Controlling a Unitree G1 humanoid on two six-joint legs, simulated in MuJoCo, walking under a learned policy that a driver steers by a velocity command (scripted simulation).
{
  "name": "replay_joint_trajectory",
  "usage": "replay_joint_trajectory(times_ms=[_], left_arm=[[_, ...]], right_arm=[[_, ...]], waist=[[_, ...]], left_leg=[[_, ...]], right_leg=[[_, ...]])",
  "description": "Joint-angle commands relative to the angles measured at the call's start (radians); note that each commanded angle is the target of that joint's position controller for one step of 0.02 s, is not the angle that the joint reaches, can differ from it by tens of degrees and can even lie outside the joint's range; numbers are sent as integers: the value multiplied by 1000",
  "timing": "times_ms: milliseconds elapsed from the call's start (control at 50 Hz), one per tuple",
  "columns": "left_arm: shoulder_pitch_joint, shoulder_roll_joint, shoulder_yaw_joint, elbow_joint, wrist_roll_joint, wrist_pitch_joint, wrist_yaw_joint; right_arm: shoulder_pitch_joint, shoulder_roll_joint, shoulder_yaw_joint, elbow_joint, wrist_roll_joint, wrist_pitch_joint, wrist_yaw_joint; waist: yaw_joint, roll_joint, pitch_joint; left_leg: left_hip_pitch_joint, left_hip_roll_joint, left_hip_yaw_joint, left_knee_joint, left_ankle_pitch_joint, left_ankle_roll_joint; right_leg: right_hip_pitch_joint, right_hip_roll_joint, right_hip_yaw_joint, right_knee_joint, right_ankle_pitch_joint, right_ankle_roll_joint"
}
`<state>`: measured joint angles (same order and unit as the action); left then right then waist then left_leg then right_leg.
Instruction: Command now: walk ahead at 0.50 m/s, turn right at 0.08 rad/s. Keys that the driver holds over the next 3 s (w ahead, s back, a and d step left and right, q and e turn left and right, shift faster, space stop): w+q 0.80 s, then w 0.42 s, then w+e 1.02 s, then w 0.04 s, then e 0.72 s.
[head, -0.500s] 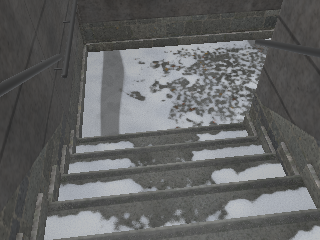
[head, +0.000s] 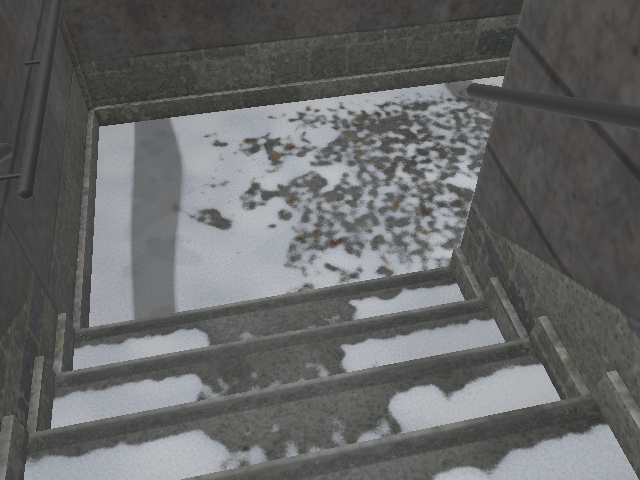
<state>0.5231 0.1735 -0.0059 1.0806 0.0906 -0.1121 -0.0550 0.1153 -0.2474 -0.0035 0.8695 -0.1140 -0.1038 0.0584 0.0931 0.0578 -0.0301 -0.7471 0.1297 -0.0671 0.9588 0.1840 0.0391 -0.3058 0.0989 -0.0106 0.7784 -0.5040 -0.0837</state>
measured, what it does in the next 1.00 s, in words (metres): goes down, turning left: left foot 0.17 m lower, then right foot 0.17 m lower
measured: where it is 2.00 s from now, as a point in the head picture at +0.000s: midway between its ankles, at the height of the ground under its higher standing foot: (233, 370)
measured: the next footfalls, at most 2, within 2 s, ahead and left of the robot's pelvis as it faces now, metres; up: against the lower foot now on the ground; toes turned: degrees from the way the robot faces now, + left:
left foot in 0.18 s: +0.24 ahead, +0.16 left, -0.17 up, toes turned +8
right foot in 0.70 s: +0.57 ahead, +0.05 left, -0.34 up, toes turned +17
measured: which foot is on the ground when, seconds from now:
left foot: up 0.00-0.16, down 0.18-0.70, up 0.72-1.00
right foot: down 0.00-0.20, up 0.22-0.68, down 0.70-1.00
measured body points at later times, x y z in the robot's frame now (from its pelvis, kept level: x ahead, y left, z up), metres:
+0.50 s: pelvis +0.28 +0.10 -0.18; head +0.29 +0.11 +0.27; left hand +0.41 +0.34 -0.29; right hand +0.20 -0.10 -0.32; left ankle +0.20 +0.15 -0.87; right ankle +0.47 -0.03 -0.82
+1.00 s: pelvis +0.56 +0.14 -0.34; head +0.56 +0.15 +0.11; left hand +0.36 +0.29 -0.48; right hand +0.78 -0.01 -0.46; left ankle +0.65 +0.36 -0.98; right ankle +0.53 +0.04 -1.04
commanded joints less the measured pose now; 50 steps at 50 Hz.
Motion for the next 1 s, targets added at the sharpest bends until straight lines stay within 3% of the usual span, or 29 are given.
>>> replay_joint_trajectory(times_ms=[20,40,60,80,120,160,180,200,220,260,280,320,340,380,440,460,500,520,580,660,700,720,740,760,780,840,880,920,1000], left_arm=[[-1,48,-25,-63,17,-17,31],[-98,178,37,-91,-147,14,63],[-65,190,36,-89,-136,34,76],[18,27,-44,-55,55,10,39],[34,111,-13,-55,31,11,22],[37,187,3,-18,27,36,1],[16,237,24,-17,41,50,-29],[145,137,16,-1,34,48,-64],[173,63,14,-44,3,45,-93],[-202,160,25,-249,-55,24,-51],[-196,133,16,-227,-44,18,-13],[-139,23,-25,-230,1,27,28],[-115,-2,-36,-214,28,39,25],[-238,63,-15,-220,19,41,8],[-214,72,-34,-233,21,36,-14],[-364,95,-35,-276,41,32,-11],[-539,72,-46,-311,32,38,2],[-578,87,-52,-300,33,31,-12],[-460,49,-50,-349,23,45,-7],[-374,143,-12,-329,-20,46,14],[156,237,44,-163,-31,15,17],[214,321,76,-148,3,23,-14],[137,325,86,-191,37,41,-44],[34,284,87,-216,38,56,-24],[-72,159,49,-230,16,50,-11],[-172,-34,-11,-191,-2,-9,31],[-125,31,-9,-154,-3,-42,43],[-36,136,13,-89,30,-32,31],[242,27,-21,62,25,-23,60]], right_arm=[[108,6,25,15,23,15,5],[12,-42,-16,-37,124,31,-21],[-41,-60,-17,-57,136,48,-33],[-1,-65,5,-37,-13,43,-6],[47,-69,-5,-28,-32,43,8],[173,-100,-36,36,18,33,-4],[429,-176,-83,155,52,11,-19],[695,-274,-122,232,37,14,-11],[676,-325,-117,217,42,17,10],[573,-241,-99,206,50,5,28],[498,-98,-52,205,41,6,36],[288,41,17,173,-5,-13,23],[227,39,18,150,9,-41,0],[261,28,36,145,59,-70,-19],[427,-82,25,189,1,-60,-10],[611,-7,31,254,16,-67,-42],[795,45,31,321,29,-55,-76],[671,84,44,235,56,-41,-86],[439,-1,41,144,-10,-22,-2],[497,-48,10,140,49,-20,-19],[452,-35,19,100,24,-10,55],[739,158,42,149,57,-17,72],[679,44,30,61,77,-10,80],[466,8,13,-21,85,11,58],[321,0,11,-50,70,26,28],[383,78,22,22,15,41,42],[325,45,5,47,6,36,75],[323,49,7,49,15,29,90],[3,22,20,-46,-1,22,19]], waist=[[-46,-43,100],[-73,-153,16],[-26,-169,45],[-49,-57,227],[-40,-129,205],[-113,-40,191],[-197,-2,93],[-251,203,-180],[-177,239,-268],[-254,73,-3],[-187,-82,54],[-34,-123,174],[-28,-49,169],[-96,-17,117],[-68,-50,45],[-197,-73,36],[-302,-10,90],[-295,-91,72],[-119,15,84],[-130,-36,178],[45,-54,-93],[-91,-323,-369],[-22,-162,-360],[20,-109,-189],[-13,24,-53],[-190,-99,200],[-110,-102,140],[-134,-111,89],[45,-80,126]], left_leg=[[266,21,6,-313,419,-8],[378,-84,65,-277,364,-19],[372,-71,34,-296,228,-28],[296,22,15,-333,216,-1],[362,-14,68,-415,31,11],[574,-44,133,-618,91,40],[825,-84,169,-682,149,58],[1267,22,68,-327,609,251],[1390,131,-206,-290,802,348],[1139,271,-507,-487,-111,400],[899,255,-493,-518,-324,341],[372,145,-390,-587,-422,296],[244,34,-287,-608,-488,264],[28,-51,-155,-626,-482,280],[70,-68,-217,-353,-144,279],[531,-56,-331,-258,-254,275],[971,8,-532,-155,-335,288],[749,-69,-436,-133,-449,258],[-251,-180,-293,-222,-687,220],[265,-189,-414,68,-416,182],[119,-232,-304,591,-135,105],[-270,-321,-139,1198,-1027,27],[-516,-303,-95,1302,-990,8],[-660,-218,-63,1288,-909,-28],[-622,-138,-64,1069,-726,-24],[-113,18,-31,506,-239,63],[65,-29,43,187,9,52],[25,-42,0,298,45,41],[-681,-1,-198,-115,148,9]], right_leg=[[-344,-213,186,-80,78,-161],[-275,-215,202,-96,156,-135],[-234,-234,201,-51,182,-118],[-311,-299,252,4,40,-106],[-191,-333,259,82,107,-106],[-123,-319,181,265,243,-59],[-125,-245,105,501,357,-1],[-333,-104,19,1081,86,75],[-608,-32,-8,1320,-309,99],[-1055,-87,52,1380,-202,85],[-1000,-157,115,1287,-27,37],[-757,-280,214,890,310,-13],[-662,-282,171,703,455,-24],[-340,-242,57,362,669,32],[-301,-162,3,483,578,89],[-708,-197,149,282,676,116],[-1164,-213,199,70,659,141],[-922,-212,152,-221,948,119],[126,-146,-47,35,1004,69],[92,-98,-6,-544,678,52],[723,-264,21,-410,988,-105],[1144,-537,176,21,1819,-397],[1101,-651,394,-81,1598,-470],[905,-697,424,-199,1224,-414],[600,-589,305,-276,856,-305],[-205,-327,34,-449,691,-143],[-310,-282,-48,-447,482,-179],[-236,-334,46,-334,548,-200],[495,-454,273,-197,440,-227]])
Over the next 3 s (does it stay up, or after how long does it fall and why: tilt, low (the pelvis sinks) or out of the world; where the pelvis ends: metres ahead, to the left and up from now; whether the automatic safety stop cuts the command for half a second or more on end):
stays up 1.52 0.52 -0.89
